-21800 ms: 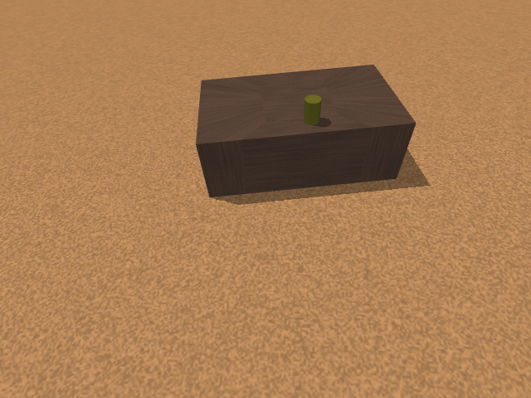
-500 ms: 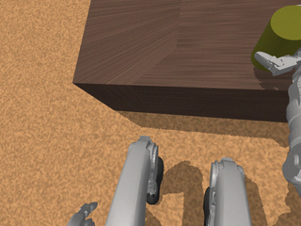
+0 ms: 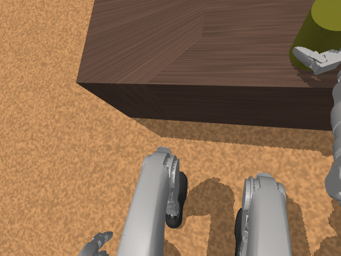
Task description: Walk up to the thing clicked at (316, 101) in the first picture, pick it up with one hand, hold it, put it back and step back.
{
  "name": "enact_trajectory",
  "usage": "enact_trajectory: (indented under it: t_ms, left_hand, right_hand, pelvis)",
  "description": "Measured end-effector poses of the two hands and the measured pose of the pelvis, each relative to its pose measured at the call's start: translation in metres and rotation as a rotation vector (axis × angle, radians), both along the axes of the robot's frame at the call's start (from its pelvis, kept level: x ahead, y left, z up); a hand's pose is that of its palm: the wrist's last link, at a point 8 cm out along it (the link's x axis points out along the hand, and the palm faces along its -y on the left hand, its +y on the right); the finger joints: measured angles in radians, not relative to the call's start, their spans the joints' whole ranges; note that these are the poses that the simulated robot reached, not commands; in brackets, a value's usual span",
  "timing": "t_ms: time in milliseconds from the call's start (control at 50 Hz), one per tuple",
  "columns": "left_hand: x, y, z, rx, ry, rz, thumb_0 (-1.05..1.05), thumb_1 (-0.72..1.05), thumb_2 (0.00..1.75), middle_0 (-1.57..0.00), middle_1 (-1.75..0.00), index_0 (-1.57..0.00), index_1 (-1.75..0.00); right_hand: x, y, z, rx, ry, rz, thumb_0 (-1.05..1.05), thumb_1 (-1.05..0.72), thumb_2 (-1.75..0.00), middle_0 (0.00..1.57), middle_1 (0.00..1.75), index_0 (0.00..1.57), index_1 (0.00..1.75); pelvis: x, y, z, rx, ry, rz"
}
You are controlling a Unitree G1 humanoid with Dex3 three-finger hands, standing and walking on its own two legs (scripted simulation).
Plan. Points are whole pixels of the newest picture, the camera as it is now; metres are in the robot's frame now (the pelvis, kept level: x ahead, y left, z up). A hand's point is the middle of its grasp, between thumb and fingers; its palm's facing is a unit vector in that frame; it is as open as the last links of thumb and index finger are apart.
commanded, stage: lower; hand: right
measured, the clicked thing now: (321, 35) +0.57 -0.14 -0.01
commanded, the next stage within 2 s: loosen in 0.30 s
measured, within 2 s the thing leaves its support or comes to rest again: rests again in 0.14 s
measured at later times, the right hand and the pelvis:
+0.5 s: hand (320, 35) +0.58 -0.15 -0.02, palm faces +0.05 +1.00 -0.03, open 10.6 cm; pelvis +0.00 +0.00 -0.02, yaw +0 degrees
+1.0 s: hand (322, 34) +0.58 -0.15 -0.01, palm faces +0.04 +1.00 -0.03, open 13.6 cm; pelvis +0.00 +0.00 -0.02, yaw +0 degrees
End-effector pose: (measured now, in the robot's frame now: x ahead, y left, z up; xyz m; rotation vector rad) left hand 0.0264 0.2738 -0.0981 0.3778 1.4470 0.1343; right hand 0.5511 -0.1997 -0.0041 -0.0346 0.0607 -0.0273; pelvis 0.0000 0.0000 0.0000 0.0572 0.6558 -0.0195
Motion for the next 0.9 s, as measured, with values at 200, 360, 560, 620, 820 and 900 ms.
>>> enact_trajectory:
  t_ms: [200,360,560,620,820,900]
  left_hand:
    - [-0.001,-0.001,-0.004,0.01,0.023,-0.004,0.0,0.88,0.91,-0.21,-0.3,-0.2,-0.31]
    - [0.0,-0.003,-0.007,0.005,0.03,-0.009,0.0,0.88,0.92,-0.21,-0.3,-0.2,-0.31]
    - [-0.003,-0.003,-0.011,0.007,0.035,-0.014,0.0,0.9,0.9,-0.22,-0.3,-0.21,-0.31]
    - [-0.004,-0.003,-0.012,0.006,0.036,-0.013,0.0,0.91,0.9,-0.22,-0.3,-0.21,-0.31]
    - [-0.008,-0.004,-0.012,0.002,0.047,-0.007,0.0,0.91,0.9,-0.21,-0.3,-0.21,-0.31]
    - [-0.008,-0.003,-0.01,0.005,0.046,-0.006,0.0,0.9,0.9,-0.21,-0.3,-0.21,-0.31]
  right_hand:
    - [0.004,0.001,-0.01,0.006,-0.009,-0.005,-0.01,0.49,-1.13,0.68,1.01,0.7,1.02]
    - [0.006,0.0,-0.011,0.007,-0.018,-0.017,-0.01,0.49,-1.13,0.68,1.01,0.7,1.02]
    - [0.008,0.0,-0.011,0.0,-0.034,-0.02,-0.01,0.46,-1.06,0.71,0.94,0.73,0.95]
    - [0.008,-0.001,-0.011,-0.001,-0.029,-0.021,-0.01,0.44,-0.95,0.74,0.88,0.76,0.88]
    - [0.009,-0.002,-0.008,-0.003,-0.034,-0.014,-0.01,0.39,-0.57,0.76,0.67,0.77,0.67]
    - [0.009,-0.002,-0.009,0.004,-0.025,-0.016,-0.01,0.39,-0.43,0.69,0.56,0.69,0.56]
  pelvis:
    - [0.002,-0.003,-0.007,0.01,0.0,-0.005]
    - [0.001,-0.004,-0.01,0.012,-0.001,-0.007]
    - [-0.002,-0.004,-0.017,0.017,-0.007,-0.008]
    - [-0.002,-0.004,-0.018,0.017,-0.008,-0.008]
    - [-0.003,-0.003,-0.018,0.017,-0.009,-0.008]
    - [-0.003,-0.003,-0.017,0.017,-0.007,-0.007]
